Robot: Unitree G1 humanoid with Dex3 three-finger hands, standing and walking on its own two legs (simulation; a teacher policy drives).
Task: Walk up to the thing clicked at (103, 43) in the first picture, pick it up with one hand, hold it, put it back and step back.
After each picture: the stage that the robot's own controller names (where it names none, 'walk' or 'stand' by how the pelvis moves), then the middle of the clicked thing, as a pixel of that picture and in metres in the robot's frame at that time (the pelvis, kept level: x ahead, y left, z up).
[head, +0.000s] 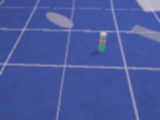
stand; (102, 42) +1.43 -0.30 -0.65
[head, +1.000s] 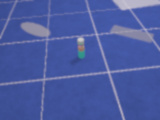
walk; (81, 48) +1.33 +0.05 -0.63
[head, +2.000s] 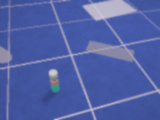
walk; (54, 81) +0.83 +0.23 -0.63
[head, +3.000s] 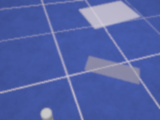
stand; (48, 119) +0.45 +0.20 -0.64
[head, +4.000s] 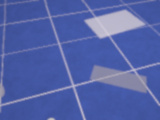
walk; out of the picture +0.44 +0.21 -0.66
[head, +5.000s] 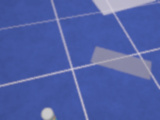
stand; (49, 118) +0.36 +0.20 -0.62
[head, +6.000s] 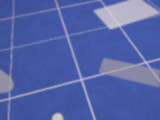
walk; out of the picture +0.42 +0.20 -0.63
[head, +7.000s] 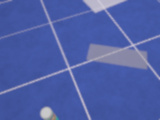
walk; (50, 117) +0.38 +0.26 -0.60
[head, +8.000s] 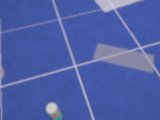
stand; (54, 112) +0.40 +0.22 -0.62
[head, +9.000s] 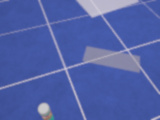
walk; (46, 114) +0.43 +0.24 -0.61
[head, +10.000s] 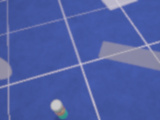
stand; (59, 110) +0.42 +0.22 -0.62
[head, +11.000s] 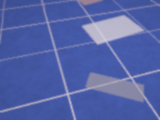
stand; out of the picture +0.38 +0.26 -0.65
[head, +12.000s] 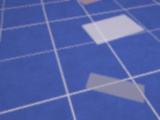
stand; out of the picture +0.37 +0.27 -0.66
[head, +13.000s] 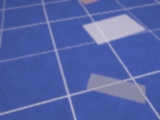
stand; out of the picture +0.36 +0.27 -0.66
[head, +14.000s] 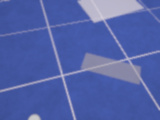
go down; out of the picture +0.37 +0.27 -0.61
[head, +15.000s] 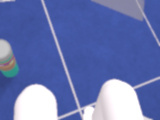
go down; (5, 61) +0.45 +0.27 -0.23
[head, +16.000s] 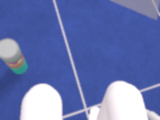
close in; (14, 59) +0.44 +0.26 -0.24
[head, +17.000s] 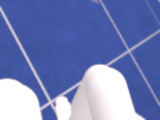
close in; out of the picture +0.44 +0.30 -0.16
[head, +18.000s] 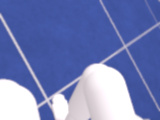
close; out of the picture +0.42 +0.31 -0.16
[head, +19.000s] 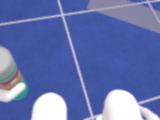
lift; (8, 79) +0.34 +0.24 -0.03
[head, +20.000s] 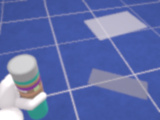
hold; (31, 91) +0.32 +0.17 +0.06
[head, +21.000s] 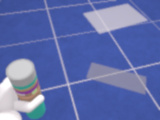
hold; (29, 93) +0.33 +0.18 +0.03
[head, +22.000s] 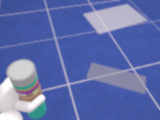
hold; (30, 93) +0.33 +0.17 +0.03
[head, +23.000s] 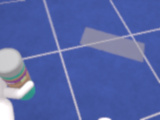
crouch; (18, 79) +0.38 +0.20 -0.02
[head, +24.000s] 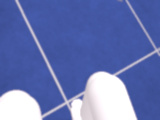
lower; out of the picture +0.50 +0.29 -0.07
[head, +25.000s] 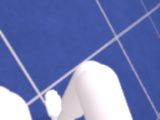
lower; out of the picture +0.46 +0.32 -0.17
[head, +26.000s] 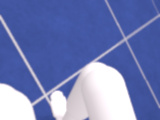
lower; out of the picture +0.44 +0.32 -0.17
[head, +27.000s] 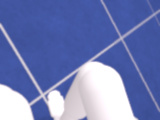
lower; out of the picture +0.44 +0.32 -0.17
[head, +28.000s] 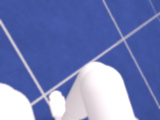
lower; out of the picture +0.44 +0.32 -0.17
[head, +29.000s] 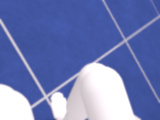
open; out of the picture +0.44 +0.31 -0.17
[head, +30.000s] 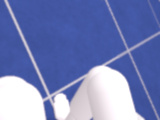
stand; out of the picture +0.43 +0.31 -0.17
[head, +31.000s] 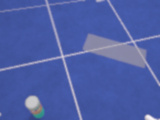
stand; (35, 108) +0.41 +0.24 -0.50
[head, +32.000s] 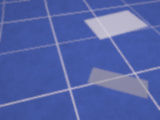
stand; out of the picture +0.39 +0.24 -0.60
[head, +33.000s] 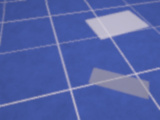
stand; out of the picture +0.38 +0.23 -0.60
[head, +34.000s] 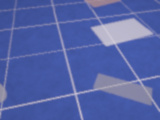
stand; out of the picture +0.40 +0.23 -0.65
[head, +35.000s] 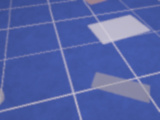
stand; out of the picture +0.38 +0.24 -0.66
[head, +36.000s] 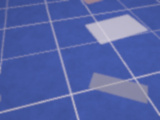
stand; out of the picture +0.36 +0.25 -0.66
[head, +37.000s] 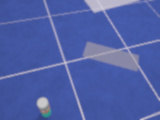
walk; (44, 108) +0.44 +0.20 -0.64
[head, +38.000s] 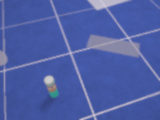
walk; (51, 87) +0.66 +0.27 -0.63
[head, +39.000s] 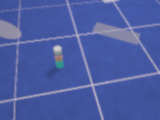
stand; (58, 57) +0.99 +0.18 -0.63
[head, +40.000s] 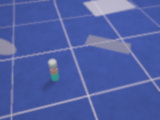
stand; (53, 70) +0.98 +0.24 -0.65
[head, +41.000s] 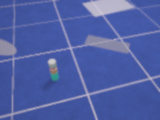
stand; (53, 70) +1.00 +0.24 -0.66
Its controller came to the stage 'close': yes
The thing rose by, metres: 0.68
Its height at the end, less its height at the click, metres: +0.00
